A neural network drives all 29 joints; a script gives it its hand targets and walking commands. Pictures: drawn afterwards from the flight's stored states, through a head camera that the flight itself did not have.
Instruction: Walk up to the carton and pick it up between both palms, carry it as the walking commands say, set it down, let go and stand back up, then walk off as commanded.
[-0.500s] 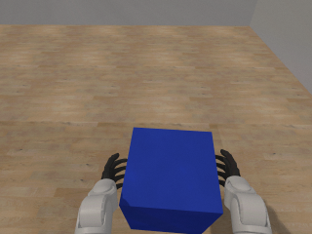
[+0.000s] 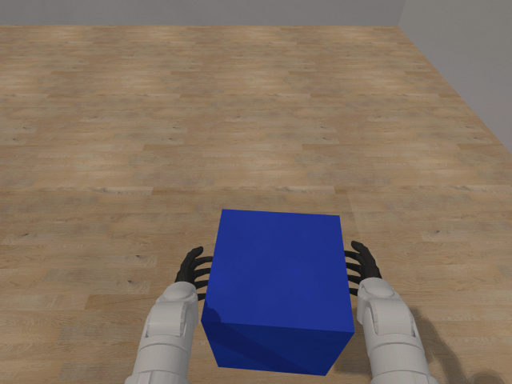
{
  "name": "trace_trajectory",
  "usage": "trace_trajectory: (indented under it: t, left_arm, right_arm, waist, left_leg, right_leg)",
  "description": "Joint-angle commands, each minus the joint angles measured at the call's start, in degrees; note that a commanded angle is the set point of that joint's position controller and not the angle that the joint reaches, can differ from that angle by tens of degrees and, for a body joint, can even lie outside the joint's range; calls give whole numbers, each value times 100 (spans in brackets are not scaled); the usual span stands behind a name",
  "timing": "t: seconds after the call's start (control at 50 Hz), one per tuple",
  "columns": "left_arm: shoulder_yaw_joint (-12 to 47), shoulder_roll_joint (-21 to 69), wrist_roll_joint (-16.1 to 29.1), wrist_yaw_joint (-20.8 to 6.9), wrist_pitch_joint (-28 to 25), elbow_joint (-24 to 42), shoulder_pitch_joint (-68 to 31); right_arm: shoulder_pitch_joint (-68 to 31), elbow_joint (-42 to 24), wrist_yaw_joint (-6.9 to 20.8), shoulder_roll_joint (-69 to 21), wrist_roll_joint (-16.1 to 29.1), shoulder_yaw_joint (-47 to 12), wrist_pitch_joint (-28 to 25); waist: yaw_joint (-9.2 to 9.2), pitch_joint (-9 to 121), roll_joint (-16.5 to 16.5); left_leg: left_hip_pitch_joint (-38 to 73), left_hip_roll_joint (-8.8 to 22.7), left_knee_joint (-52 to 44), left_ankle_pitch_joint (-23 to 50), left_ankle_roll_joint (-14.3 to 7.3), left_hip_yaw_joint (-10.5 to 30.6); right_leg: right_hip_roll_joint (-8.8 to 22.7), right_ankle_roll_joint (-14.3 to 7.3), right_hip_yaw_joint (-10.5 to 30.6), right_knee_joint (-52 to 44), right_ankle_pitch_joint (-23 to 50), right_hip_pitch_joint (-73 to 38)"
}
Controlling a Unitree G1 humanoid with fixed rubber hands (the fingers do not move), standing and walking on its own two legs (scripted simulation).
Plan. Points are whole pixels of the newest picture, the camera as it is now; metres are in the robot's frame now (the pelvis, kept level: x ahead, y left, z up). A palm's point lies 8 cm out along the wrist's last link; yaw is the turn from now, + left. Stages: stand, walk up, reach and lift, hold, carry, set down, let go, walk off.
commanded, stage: set down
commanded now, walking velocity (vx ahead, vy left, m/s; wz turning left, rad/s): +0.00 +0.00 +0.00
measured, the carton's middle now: (275, 295) +0.31 +0.00 -0.08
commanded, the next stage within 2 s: none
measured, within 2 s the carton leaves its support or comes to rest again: neither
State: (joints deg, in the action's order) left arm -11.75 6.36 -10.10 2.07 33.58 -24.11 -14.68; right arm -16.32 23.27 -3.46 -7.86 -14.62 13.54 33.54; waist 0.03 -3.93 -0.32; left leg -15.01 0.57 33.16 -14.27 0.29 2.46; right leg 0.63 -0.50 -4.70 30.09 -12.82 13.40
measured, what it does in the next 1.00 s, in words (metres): lowers itself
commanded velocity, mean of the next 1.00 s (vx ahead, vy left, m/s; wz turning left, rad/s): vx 0.00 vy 0.00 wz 0.00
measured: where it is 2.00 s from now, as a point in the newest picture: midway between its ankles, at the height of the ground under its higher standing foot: outside the picture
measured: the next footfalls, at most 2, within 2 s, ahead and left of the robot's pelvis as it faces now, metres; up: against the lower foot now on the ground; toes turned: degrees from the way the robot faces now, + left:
none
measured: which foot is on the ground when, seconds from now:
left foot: down 0.00-1.00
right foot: down 0.00-1.00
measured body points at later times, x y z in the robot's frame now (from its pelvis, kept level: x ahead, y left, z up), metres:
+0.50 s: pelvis +0.00 +0.00 -0.03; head +0.12 +0.00 +0.41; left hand +0.32 +0.15 -0.11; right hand +0.32 -0.16 -0.09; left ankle +0.04 +0.12 -0.73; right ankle +0.04 -0.12 -0.73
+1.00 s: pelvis -0.04 +0.00 -0.11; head +0.15 +0.01 +0.30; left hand +0.35 +0.15 -0.20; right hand +0.36 -0.16 -0.18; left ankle +0.04 +0.12 -0.73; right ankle +0.04 -0.12 -0.73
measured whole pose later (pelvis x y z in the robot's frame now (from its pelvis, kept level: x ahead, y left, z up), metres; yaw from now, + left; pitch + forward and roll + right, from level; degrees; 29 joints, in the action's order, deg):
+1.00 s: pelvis -0.04 +0.00 -0.11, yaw -1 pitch +22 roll -1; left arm -18.0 2.0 -12.4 2.0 12.8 -38.4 -36.0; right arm -37.3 36.2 -5.8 -5.5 -11.5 20.7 12.7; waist 0.0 -3.3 -0.3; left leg -67.1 0.1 69.4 -23.9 0.3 2.7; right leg 0.0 -0.9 -2.8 67.6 -22.8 66.4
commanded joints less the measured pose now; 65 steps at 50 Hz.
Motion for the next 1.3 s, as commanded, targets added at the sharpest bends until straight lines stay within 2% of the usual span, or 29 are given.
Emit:
trace_trajectory:
  t: [0.0,0.1,0.12,0.2,0.28,0.32,0.38,0.4,0.42,0.44,0.46,0.48,0.58,0.6,0.62,0.68,0.74,0.76,0.8,0.88,0.92,0.94,1.0,1.02,1.06,1.14,1.24,1.26,1.28]
  left_arm:
    - [2541,5799,516,-1679,-1007,142,-4933]
    - [2042,5543,154,-1623,-1191,-347,-4357]
    - [1933,5484,77,-1600,-1253,-430,-4078]
    - [1897,5189,-10,-1540,-1526,-462,-3709]
    - [2128,5034,74,-1469,-1995,-160,-3927]
    - [2193,5020,99,-1427,-2177,-273,-3871]
    - [2306,4984,104,-1417,-2424,-221,-4164]
    - [2296,4975,94,-1381,-2492,-303,-4197]
    - [2382,5033,131,-1386,-2540,-339,-4308]
    - [2289,4939,114,-1383,-2610,-364,-4422]
    - [2354,5010,175,-1368,-2656,-410,-4562]
    - [2362,4893,187,-1341,-2715,-359,-4712]
    - [2502,4874,323,-1122,-2799,-228,-5128]
    - [2524,4919,377,-1090,-2762,-301,-5210]
    - [2603,4948,433,-1064,-2752,-295,-5376]
    - [2493,4977,417,-985,-2661,-521,-5451]
    - [2198,4962,348,-1011,-2582,-791,-5746]
    - [2111,4951,293,-1012,-2568,-809,-5787]
    - [1901,5012,266,-1053,-2516,-965,-6027]
    - [1786,5321,216,-1134,-2412,-1155,-6166]
    - [2030,5423,372,-1156,-2453,-900,-6383]
    - [2166,5536,437,-1149,-2469,-781,-6426]
    - [2284,5396,555,-1134,-2515,-501,-6537]
    - [2402,5461,652,-1133,-2540,-403,-6502]
    - [2480,5346,756,-1107,-2555,-348,-6545]
    - [2334,5144,762,-1053,-2560,-535,-6332]
    - [1936,4899,598,-999,-2526,-1027,-6458]
    - [1864,4862,572,-978,-2531,-973,-6594]
    - [1801,4857,538,-952,-2505,-1095,-6604]
  right_arm:
    - [-4318,512,1698,-6191,1195,-2507,-929]
    - [-3471,1208,1610,-6091,854,-1948,-1079]
    - [-3507,1096,1601,-6029,876,-2064,-1144]
    - [-3267,1021,1515,-5906,890,-2233,-1406]
    - [-3112,974,1435,-5825,845,-2323,-1815]
    - [-3124,955,1387,-5757,794,-2370,-2009]
    - [-3266,993,1357,-5717,731,-2394,-2263]
    - [-3497,973,1358,-5584,733,-2439,-2362]
    - [-3488,989,1333,-5609,705,-2399,-2431]
    - [-3726,947,1310,-5516,709,-2434,-2491]
    - [-3913,887,1280,-5453,733,-2482,-2564]
    - [-4140,822,1248,-5410,806,-2588,-2621]
    - [-4585,825,1146,-5089,894,-2658,-2713]
    - [-4700,885,1116,-5000,923,-2619,-2704]
    - [-4717,904,1061,-4932,896,-2534,-2706]
    - [-5030,1017,1037,-4853,869,-2480,-2643]
    - [-5209,1409,1042,-4931,694,-2122,-2537]
    - [-5228,1477,1058,-5020,714,-2065,-2517]
    - [-5384,1684,1091,-5113,593,-1900,-2433]
    - [-5831,1544,1188,-5446,714,-2046,-2332]
    - [-5988,1311,1178,-5536,896,-2289,-2347]
    - [-5843,1280,1173,-5641,912,-2355,-2343]
    - [-5837,1243,1120,-5800,1093,-2583,-2339]
    - [-5813,1040,1095,-5851,1148,-2721,-2364]
    - [-5768,1110,1041,-5823,1271,-2801,-2372]
    - [-5701,1211,941,-5687,1244,-2845,-2376]
    - [-5763,1692,859,-5348,1032,-2404,-2370]
    - [-5894,1759,875,-5291,1061,-2372,-2374]
    - [-5954,1771,879,-5137,984,-2286,-2374]
  waist:
    - [-177,2268,242]
    - [-21,2026,271]
    - [-147,2123,124]
    - [-238,2647,5]
    - [-176,3297,30]
    - [-112,3548,-117]
    - [-101,3928,38]
    - [-186,3953,38]
    - [-69,4024,54]
    - [-155,4085,-41]
    - [-63,4234,-61]
    - [-172,4315,-9]
    - [-167,5005,143]
    - [-148,5043,205]
    - [-12,5101,245]
    - [-88,5032,212]
    - [-7,4466,120]
    - [-85,4458,219]
    - [-40,4320,123]
    - [-120,4801,109]
    - [-150,5411,87]
    - [-65,5753,138]
    - [-166,6187,77]
    - [-98,6573,13]
    - [-170,6734,126]
    - [-142,6502,-27]
    - [-86,5655,38]
    - [-188,5577,119]
    - [-116,5547,112]
  left_leg:
    - [-181,-496,-185,-536,-266,67]
    - [-457,-508,5,182,-286,164]
    - [-518,-519,84,515,-292,179]
    - [-688,-560,346,1230,-281,199]
    - [-1012,-596,653,1662,-244,244]
    - [-1120,-605,823,1856,-241,291]
    - [-1390,-655,1086,1599,-213,247]
    - [-1502,-655,1176,1554,-198,264]
    - [-1602,-679,1246,1429,-187,221]
    - [-1782,-671,1348,1243,-199,208]
    - [-1835,-686,1444,1016,-198,191]
    - [-1988,-699,1531,925,-197,167]
    - [-2198,-747,1875,533,-154,101]
    - [-2326,-746,1940,296,-145,112]
    - [-2383,-746,2013,212,-140,100]
    - [-2660,-750,2124,-302,-140,99]
    - [-3206,-811,2331,-718,-140,83]
    - [-3277,-813,2374,-793,-160,57]
    - [-3621,-828,2501,-1005,-175,65]
    - [-3750,-863,2831,-808,-168,49]
    - [-3864,-891,3086,-479,-157,11]
    - [-3801,-937,3186,-242,-132,9]
    - [-4022,-964,3508,177,-116,-8]
    - [-4057,-989,3653,327,-114,-24]
    - [-4156,-989,3772,486,-90,-63]
    - [-4652,-1011,4012,379,-89,-99]
    - [-5226,-989,4131,-231,-84,-122]
    - [-5325,-981,4140,-312,-78,-148]
    - [-5351,-985,4158,-397,-59,-114]
  right_leg:
    - [-402,-160,1029,-163,-768,-139]
    - [-410,-110,1060,147,202,289]
    - [-427,-82,1066,225,510,301]
    - [-422,-40,1123,478,1436,315]
    - [-470,-51,1198,822,2015,653]
    - [-526,-36,1163,992,2179,885]
    - [-591,-42,1125,1189,1855,1277]
    - [-609,-50,1112,1299,1689,1433]
    - [-630,-34,1082,1337,1577,1577]
    - [-644,-29,1064,1430,1353,1696]
    - [-667,-27,1005,1527,1095,1812]
    - [-663,-13,1019,1628,979,1899]
    - [-770,-70,833,2134,437,2414]
    - [-762,-87,818,2217,184,2526]
    - [-784,-102,808,2260,110,2630]
    - [-818,-125,722,2485,-466,2987]
    - [-881,-120,705,2628,-909,3472]
    - [-878,-134,748,2662,-972,3492]
    - [-903,-136,731,2807,-1154,3631]
    - [-962,-92,729,3127,-945,3852]
    - [-979,-65,774,3296,-599,3742]
    - [-1023,-56,760,3400,-331,3731]
    - [-1062,34,835,3654,94,3817]
    - [-1077,43,817,3740,289,3738]
    - [-1092,81,853,3906,477,3831]
    - [-1130,167,844,4121,422,4238]
    - [-1158,174,798,4261,-260,4998]
    - [-1145,157,834,4308,-323,5085]
    - [-1162,148,760,4392,-459,5263]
